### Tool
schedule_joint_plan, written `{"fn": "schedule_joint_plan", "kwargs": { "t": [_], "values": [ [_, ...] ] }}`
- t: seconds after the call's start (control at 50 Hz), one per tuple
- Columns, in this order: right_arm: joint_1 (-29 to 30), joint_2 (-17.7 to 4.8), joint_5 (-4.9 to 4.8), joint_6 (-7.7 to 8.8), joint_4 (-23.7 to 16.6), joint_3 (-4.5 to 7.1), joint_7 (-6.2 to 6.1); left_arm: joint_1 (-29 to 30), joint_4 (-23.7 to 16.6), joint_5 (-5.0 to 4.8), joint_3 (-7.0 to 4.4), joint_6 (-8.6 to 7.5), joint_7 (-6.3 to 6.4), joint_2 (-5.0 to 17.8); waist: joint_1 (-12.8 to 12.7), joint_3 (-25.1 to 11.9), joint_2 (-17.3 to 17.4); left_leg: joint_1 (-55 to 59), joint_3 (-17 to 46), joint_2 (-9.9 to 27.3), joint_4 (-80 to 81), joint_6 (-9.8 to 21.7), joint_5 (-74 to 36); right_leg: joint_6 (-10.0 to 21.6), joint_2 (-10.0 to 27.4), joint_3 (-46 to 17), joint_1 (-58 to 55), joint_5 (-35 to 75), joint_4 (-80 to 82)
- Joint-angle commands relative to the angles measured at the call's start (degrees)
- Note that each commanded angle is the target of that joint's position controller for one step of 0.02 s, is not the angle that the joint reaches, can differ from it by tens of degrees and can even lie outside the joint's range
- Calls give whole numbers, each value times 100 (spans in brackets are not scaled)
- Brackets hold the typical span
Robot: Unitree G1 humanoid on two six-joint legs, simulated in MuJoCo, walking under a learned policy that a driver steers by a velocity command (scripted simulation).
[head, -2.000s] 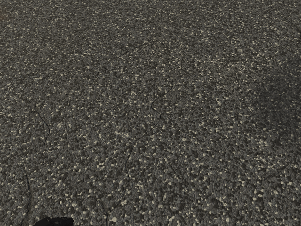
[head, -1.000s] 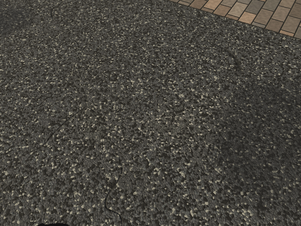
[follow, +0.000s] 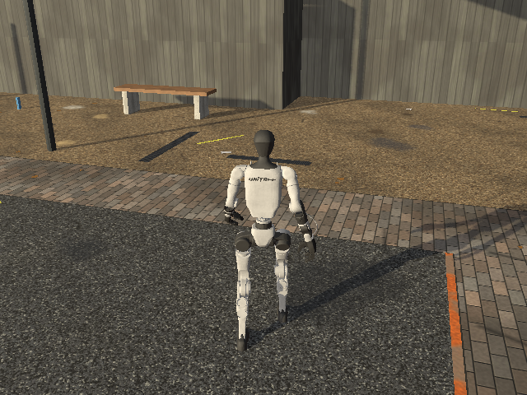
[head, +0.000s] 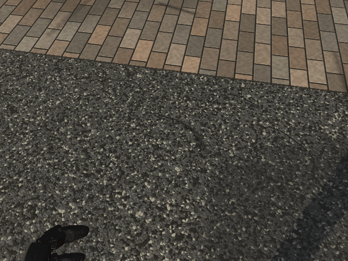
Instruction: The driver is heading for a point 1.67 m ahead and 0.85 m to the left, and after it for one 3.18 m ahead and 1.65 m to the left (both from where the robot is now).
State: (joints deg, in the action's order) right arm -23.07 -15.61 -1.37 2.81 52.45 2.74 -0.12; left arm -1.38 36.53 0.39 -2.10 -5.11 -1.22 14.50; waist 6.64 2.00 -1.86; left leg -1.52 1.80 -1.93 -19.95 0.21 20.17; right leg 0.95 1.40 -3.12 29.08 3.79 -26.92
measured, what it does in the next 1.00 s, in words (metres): steps on the spot, turning left: right foot, then left foot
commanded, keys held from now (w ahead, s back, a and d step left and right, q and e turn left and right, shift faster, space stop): q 1.00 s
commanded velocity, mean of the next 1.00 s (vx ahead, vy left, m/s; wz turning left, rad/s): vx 0.06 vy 0.00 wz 0.52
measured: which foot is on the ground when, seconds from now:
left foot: down 0.00-0.02, up 0.04-0.40, down 0.42-0.88, up 0.90-1.00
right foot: up 0.00-0.00, down 0.02-0.42, up 0.44-0.86, down 0.88-1.00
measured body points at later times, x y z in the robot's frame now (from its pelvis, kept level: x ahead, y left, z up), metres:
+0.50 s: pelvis +0.07 +0.01 +0.00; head +0.09 +0.05 +0.44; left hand +0.14 +0.33 -0.12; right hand +0.28 -0.23 -0.09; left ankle +0.07 +0.11 -0.74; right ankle +0.13 -0.13 -0.69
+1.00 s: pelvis +0.09 -0.01 +0.01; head +0.13 -0.01 +0.45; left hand +0.05 +0.31 -0.09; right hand +0.39 -0.17 -0.09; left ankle +0.02 +0.09 -0.67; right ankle +0.16 -0.11 -0.73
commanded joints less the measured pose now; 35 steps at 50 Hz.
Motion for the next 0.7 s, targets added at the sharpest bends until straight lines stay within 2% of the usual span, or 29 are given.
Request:
{"fn": "schedule_joint_plan", "kwargs": {
  "t": [0.02, 0.04, 0.06, 0.08, 0.1, 0.12, 0.16, 0.2, 0.24, 0.32, 0.36, 0.4, 0.42, 0.44, 0.46, 0.48, 0.5, 0.52, 0.54, 0.58, 0.64, 0.7],
  "values": [
    [496, -790, 82, 64, -602, 144, -58, -1352, -40, 157, -421, -84, 121, 1202, -1052, -1233, 297, -1205, 557, 547, -1841, 226, -2715, 486, 624, -383, -2947, 2437, 31],
    [-333, -222, 145, 93, -596, -27, -45, -1647, -85, 267, -457, 37, 181, 1484, -880, -2128, -1096, -2878, 137, -91, -3840, -181, 965, 1410, 2346, -1830, -4767, 4472, -432],
    [-661, -583, 38, 66, -514, 20, -38, -1712, -144, 148, -381, 161, 160, 1173, -972, -2881, -1289, -3119, 512, -9, -4832, -257, 2321, 1725, 2632, -2360, -4791, 3941, -346],
    [-299, -946, -70, -15, -576, 159, -53, -1466, -152, 65, -326, 242, 154, 961, -975, -2331, -872, -3467, 472, 198, -5242, -325, 1976, 1590, 2290, -1925, -4229, 2866, -56],
    [65, -900, -70, -118, -659, 180, -104, -1126, -133, 11, -271, 281, 177, 793, -871, -1721, -604, -3702, 274, 373, -5231, -390, 1601, 1405, 1990, -1514, -3602, 1944, 192],
    [172, -842, -21, -257, -667, 208, -151, -797, -96, -4, -222, 302, 179, 659, -732, -1254, -487, -3589, 222, 525, -5062, -474, 1316, 1315, 1795, -1168, -2839, 1218, 488],
    [62, -642, 22, -525, -727, 215, -227, -287, -40, 116, -257, 302, 165, 741, -429, -777, -686, -2800, 28, 573, -4755, -570, 832, 1245, 1517, -570, -1459, 217, 1063],
    [86, -535, 62, -617, -843, 226, -238, -85, 14, 147, -290, 267, 184, 775, -349, -681, -708, -2482, -82, 595, -4338, -542, 492, 1301, 1499, -193, -1067, -119, 1286],
    [339, -505, 93, -630, -998, 217, -189, -6, 87, 112, -321, 257, 230, 834, -387, -724, -605, -2290, -100, 685, -3708, -431, 92, 1298, 1544, 52, -1079, -246, 1317],
    [772, -630, 93, -649, -1273, 234, -36, -62, 258, 19, -389, 351, 280, 1038, -514, -794, -541, -1933, -252, 684, -2843, -232, -212, 1250, 1750, 243, -1355, -474, 1260],
    [833, -709, 87, -670, -1359, 273, 28, -93, 343, -56, -417, 409, 266, 1131, -503, -741, -520, -1743, -375, 623, -2351, -89, -198, 1113, 1814, 300, -1513, -682, 1080],
    [638, -739, 114, -660, -1310, 328, 61, -116, 448, -153, -419, 477, 269, 1102, -367, -712, -372, -1170, -570, 396, -1412, 154, -679, 746, 1621, 570, -1411, -1168, 570],
    [481, -905, 154, -650, -1279, 398, 30, -364, 582, -153, -386, 518, 260, 920, -362, -590, 8, -827, -289, 394, -837, 364, -1115, 368, 1343, 832, -1109, -1689, -45],
    [421, -1546, 160, -629, -1390, 547, -84, -610, 566, 27, -313, 545, 225, 602, -583, -449, 1667, -311, 1525, 1656, -109, 889, -2829, -273, 575, 1513, -27, -2987, -1757],
    [608, -1883, 291, -545, -1617, 562, -83, -160, 282, 101, -321, 541, 281, 674, -449, -321, 2123, -552, 2849, 2445, 219, 1922, -3116, -517, -178, 852, 1009, -4252, -3023],
    [612, -1660, 372, -413, -1622, 517, -35, 147, 246, 43, -386, 546, 316, 880, -278, -502, 1458, -713, 2622, 2241, 343, 1965, -2541, -418, -110, 215, 1044, -4048, -3677],
    [864, -1532, 307, -316, -1630, 482, -38, 45, 299, -39, -427, 565, 340, 920, -472, -446, 1206, -748, 2174, 1940, 302, 1628, -2206, -320, -19, 47, 1065, -3492, -3793],
    [1167, -1337, 188, -293, -1688, 440, -65, -140, 454, -14, -458, 584, 390, 919, -614, -494, 918, -718, 1884, 1696, 216, 1313, -1963, -314, 49, -23, 1049, -3072, -3724],
    [1352, -1187, 108, -304, -1738, 381, -101, -207, 509, 31, -482, 594, 423, 962, -676, -512, 968, -774, 1716, 1589, 166, 1192, -2156, -357, 42, -27, 953, -2804, -3711],
    [1337, -1068, 136, -330, -1798, 320, -164, -307, 539, 13, -481, 550, 394, 887, -734, -735, 944, -747, 1559, 1415, 76, 1191, -2659, -432, -82, -20, 655, -2480, -3759],
    [1165, -1139, 101, -358, -1822, 359, -222, -174, 503, -46, -410, 498, 365, 714, -622, -800, 893, -379, 1640, 1340, -29, 1207, -2685, -521, -157, -88, 630, -2287, -2850],
    [1164, -1253, 98, -419, -1884, 413, -243, -67, 477, -60, -366, 471, 304, 676, -538, -760, 1025, -501, 1882, 1292, -62, 1259, -2217, -581, -233, -144, 213, -2305, -2014]
  ]
}}
Next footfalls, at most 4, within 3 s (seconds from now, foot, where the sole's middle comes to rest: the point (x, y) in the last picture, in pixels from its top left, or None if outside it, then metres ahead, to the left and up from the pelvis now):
0.02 right None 0.19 -0.12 -0.77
0.42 left None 0.10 0.12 -0.77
0.88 right None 0.19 -0.08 -0.77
1.28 left None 0.03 0.13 -0.77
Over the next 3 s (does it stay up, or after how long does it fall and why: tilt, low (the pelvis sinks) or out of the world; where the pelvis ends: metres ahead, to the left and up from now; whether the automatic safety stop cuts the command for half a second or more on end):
stays up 0.55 0.51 -0.01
